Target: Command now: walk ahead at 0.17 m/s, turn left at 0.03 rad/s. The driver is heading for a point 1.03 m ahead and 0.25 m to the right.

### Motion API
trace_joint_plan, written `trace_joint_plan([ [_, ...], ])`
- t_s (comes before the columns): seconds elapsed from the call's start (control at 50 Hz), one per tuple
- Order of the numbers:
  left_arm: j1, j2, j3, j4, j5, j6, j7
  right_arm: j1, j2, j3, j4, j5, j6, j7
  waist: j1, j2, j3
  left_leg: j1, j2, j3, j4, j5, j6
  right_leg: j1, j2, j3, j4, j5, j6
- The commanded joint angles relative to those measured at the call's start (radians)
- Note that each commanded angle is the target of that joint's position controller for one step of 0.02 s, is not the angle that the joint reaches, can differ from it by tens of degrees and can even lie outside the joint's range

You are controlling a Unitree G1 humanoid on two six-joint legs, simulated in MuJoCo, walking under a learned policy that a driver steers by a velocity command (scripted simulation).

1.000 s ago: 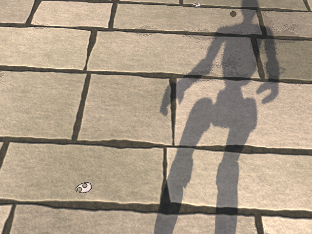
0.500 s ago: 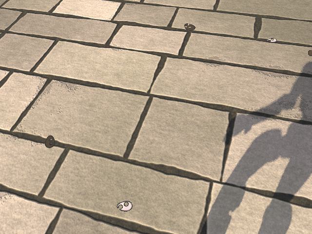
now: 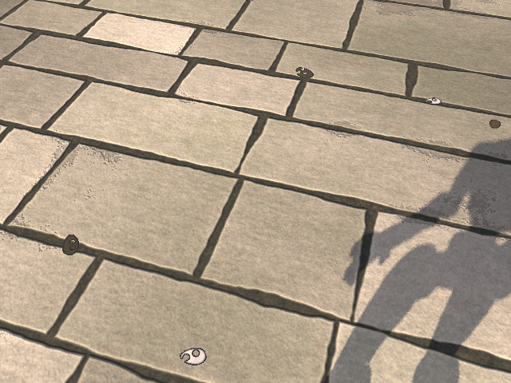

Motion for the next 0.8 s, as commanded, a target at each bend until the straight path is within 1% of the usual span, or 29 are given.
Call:
trace_joint_plan([
  [0.02,-0.071,0.087,0.024,-0.070,-0.019,-0.032,0.001,0.060,-0.219,-0.060,-0.035,0.012,-0.013,-0.010,-0.051,0.197,0.101,-0.078,0.232,-0.354,-0.345,-0.508,0.170,-0.175,0.056,-0.089,0.161,-0.140,-0.026],
  [0.04,-0.080,0.091,0.026,-0.078,-0.027,-0.047,-0.004,0.067,-0.219,-0.060,-0.029,0.018,-0.022,-0.011,-0.052,0.210,0.130,-0.091,0.277,-0.420,-0.370,-0.498,0.201,-0.210,0.025,-0.055,0.208,-0.145,-0.050],
  [0.08,-0.062,0.089,0.029,-0.074,-0.038,-0.074,-0.021,0.046,-0.200,-0.056,-0.027,0.026,-0.037,-0.011,-0.031,0.204,0.134,-0.045,0.296,-0.412,-0.360,-0.392,0.209,-0.238,-0.012,-0.032,0.181,-0.196,-0.094],
  [0.1,-0.028,0.081,0.027,-0.059,-0.040,-0.085,-0.031,0.012,-0.196,-0.055,-0.033,0.035,-0.038,-0.008,-0.004,0.184,0.119,-0.068,0.271,-0.357,-0.338,-0.331,0.188,-0.151,-0.011,-0.044,0.078,-0.156,-0.113],
  [0.12,0.052,0.079,0.031,-0.017,-0.037,-0.093,-0.037,-0.036,-0.192,-0.053,-0.042,0.042,-0.036,-0.005,0.042,0.155,0.086,-0.139,0.219,-0.274,-0.303,-0.257,0.157,0.027,0.016,-0.077,-0.048,-0.007,-0.118],
  [0.14,0.136,0.092,0.041,0.030,-0.026,-0.094,-0.039,-0.051,-0.170,-0.048,-0.046,0.034,-0.037,-0.004,0.073,0.120,0.047,-0.197,0.161,-0.199,-0.221,-0.183,0.125,0.177,0.041,-0.079,-0.079,0.082,-0.103],
  [0.16,0.239,0.131,0.052,0.059,-0.019,-0.095,-0.037,-0.072,-0.111,-0.031,-0.060,0.021,-0.043,-0.002,0.105,0.001,0.008,-0.282,0.083,-0.088,-0.008,-0.104,0.073,0.296,-0.065,0.083,-0.158,0.007,-0.123],
  [0.18,0.324,0.262,0.080,0.067,-0.019,-0.098,-0.041,-0.079,-0.073,-0.023,-0.109,0.025,-0.058,-0.006,0.112,-0.282,-0.015,-0.474,-0.041,0.050,0.302,-0.158,0.004,0.397,-0.285,0.503,-0.336,-0.196,-0.254],
  [0.2,0.292,0.223,0.064,0.052,-0.003,-0.106,-0.045,-0.082,-0.143,-0.042,-0.111,0.049,-0.074,-0.011,0.100,-0.232,0.026,-0.579,-0.014,-0.033,0.494,-0.263,0.008,0.357,-0.373,0.691,-0.406,-0.310,-0.336],
  [0.22,0.222,0.168,0.047,0.030,-0.006,-0.112,-0.040,-0.059,-0.163,-0.049,-0.096,0.061,-0.087,-0.004,0.063,-0.149,0.089,-0.640,0.043,-0.065,0.570,-0.173,0.032,0.337,-0.351,0.608,-0.401,-0.331,-0.317],
  [0.24,0.184,0.148,0.040,0.014,-0.007,-0.112,-0.036,-0.043,-0.156,-0.049,-0.076,0.054,-0.096,0.004,0.047,-0.116,0.093,-0.653,0.075,-0.045,0.577,-0.078,0.048,0.335,-0.304,0.505,-0.401,-0.280,-0.279],
  [0.26,0.167,0.141,0.035,0.008,-0.011,-0.110,-0.035,-0.054,-0.154,-0.052,-0.071,0.040,-0.103,0.009,0.041,-0.089,0.096,-0.663,0.100,-0.031,0.546,-0.001,0.053,0.337,-0.276,0.424,-0.407,-0.178,-0.250],
  [0.28,0.170,0.114,0.024,0.008,-0.009,-0.106,-0.035,-0.070,-0.151,-0.056,-0.070,0.029,-0.105,0.015,0.040,-0.077,0.084,-0.636,0.119,-0.020,0.511,0.063,0.053,0.332,-0.241,0.343,-0.413,-0.071,-0.220],
  [0.3,0.189,0.108,0.019,0.014,-0.005,-0.102,-0.035,-0.078,-0.133,-0.052,-0.072,0.027,-0.104,0.023,0.042,-0.096,0.070,-0.605,0.122,-0.001,0.480,0.109,0.044,0.319,-0.220,0.286,-0.419,0.024,-0.212],
  [0.36,0.230,0.120,0.016,0.027,-0.005,-0.091,-0.026,-0.134,-0.099,-0.044,-0.087,0.024,-0.097,0.036,0.052,-0.073,0.061,-0.589,0.112,0.049,0.358,0.195,0.006,0.311,-0.184,0.160,-0.428,0.264,-0.218],
  [0.42,0.240,0.144,0.017,0.030,-0.006,-0.081,-0.013,-0.236,-0.071,-0.027,-0.121,0.028,-0.100,0.045,0.074,-0.075,0.085,-0.507,0.092,0.080,0.162,0.318,-0.017,0.234,-0.158,0.077,-0.449,0.320,-0.209],
  [0.5,0.285,0.154,0.019,0.053,-0.017,-0.075,-0.008,-0.334,-0.083,-0.021,-0.152,0.037,-0.107,0.062,0.087,-0.078,0.132,-0.436,0.069,0.088,0.025,0.394,-0.004,0.222,-0.191,0.054,-0.464,0.315,-0.215],
  [0.56,0.279,0.166,0.029,0.059,-0.024,-0.067,-0.008,-0.345,-0.115,-0.028,-0.165,0.037,-0.114,0.074,0.050,-0.082,0.120,-0.409,0.058,0.078,-0.027,0.337,0.043,0.316,-0.232,0.043,-0.399,0.471,-0.195],
  [0.6,0.265,0.190,0.039,0.054,-0.021,-0.058,-0.006,-0.243,-0.162,-0.050,-0.142,0.030,-0.115,0.067,-0.022,-0.109,0.024,-0.229,0.006,0.109,-0.028,0.275,0.082,0.346,-0.228,0.032,-0.242,0.833,-0.174],
  [0.62,0.250,0.184,0.036,0.049,-0.015,-0.049,-0.006,-0.080,-0.201,-0.073,-0.097,0.032,-0.112,0.057,-0.111,-0.104,-0.078,-0.013,-0.017,0.124,-0.046,0.284,0.112,0.298,-0.188,0.009,-0.057,0.943,-0.150],
  [0.64,0.237,0.158,0.023,0.025,-0.001,-0.048,-0.005,0.121,-0.249,-0.090,-0.051,0.024,-0.107,0.042,-0.195,-0.063,-0.223,0.329,0.117,-0.016,0.006,0.259,0.162,0.076,-0.148,0.006,0.214,0.726,-0.122],
  [0.66,0.389,-0.009,-0.022,0.005,-0.001,-0.064,-0.015,0.200,-0.344,-0.107,-0.024,0.005,-0.105,0.042,-0.113,0.230,-0.418,0.702,0.411,-0.513,-0.075,0.023,0.321,-0.309,0.047,-0.012,0.619,-0.022,-0.058],
  [0.68,0.350,0.086,0.000,0.028,-0.034,-0.087,-0.020,0.202,-0.240,-0.082,-0.020,0.008,-0.102,0.043,-0.150,0.207,-0.435,0.633,0.442,-0.710,-0.247,-0.151,0.323,-0.403,0.053,0.125,0.753,-0.247,-0.066],
  [0.7,0.221,0.168,0.029,-0.019,-0.066,-0.095,-0.020,0.108,-0.197,-0.065,-0.018,0.014,-0.105,0.039,-0.131,0.160,-0.215,0.464,0.401,-0.526,-0.278,-0.156,0.251,-0.482,-0.003,0.105,0.786,-0.176,-0.077],
  [0.72,0.163,0.159,0.030,-0.036,-0.064,-0.097,-0.013,0.029,-0.170,-0.057,-0.020,0.017,-0.109,0.038,-0.095,0.102,-0.115,0.302,0.364,-0.379,-0.305,-0.048,0.216,-0.458,-0.056,0.076,0.747,-0.078,-0.079],
  [0.74,0.135,0.143,0.035,-0.033,-0.046,-0.089,-0.004,-0.023,-0.130,-0.047,-0.014,0.012,-0.116,0.043,-0.065,0.060,-0.046,0.170,0.310,-0.257,-0.339,0.065,0.183,-0.412,-0.085,0.071,0.691,-0.016,-0.079],
  [0.76,0.177,0.113,0.036,-0.027,-0.040,-0.075,-0.002,-0.053,-0.121,-0.045,-0.007,-0.001,-0.127,0.046,-0.020,0.113,-0.039,0.088,0.286,-0.169,-0.370,0.129,0.173,-0.339,-0.115,0.082,0.657,0.037,-0.073],
  [0.78,0.202,0.085,0.033,-0.017,-0.039,-0.060,-0.004,-0.069,-0.106,-0.046,0.003,-0.003,-0.134,0.049,-0.003,0.108,-0.032,0.043,0.267,-0.114,-0.391,0.179,0.174,-0.297,-0.126,0.081,0.643,0.051,-0.069],
  [0.8,0.203,0.073,0.036,-0.014,-0.039,-0.046,-0.003,-0.073,-0.091,-0.045,0.017,0.000,-0.140,0.050,0.003,0.094,-0.018,0.012,0.243,-0.059,-0.412,0.203,0.168,-0.292,-0.125,0.073,0.642,0.065,-0.070],
])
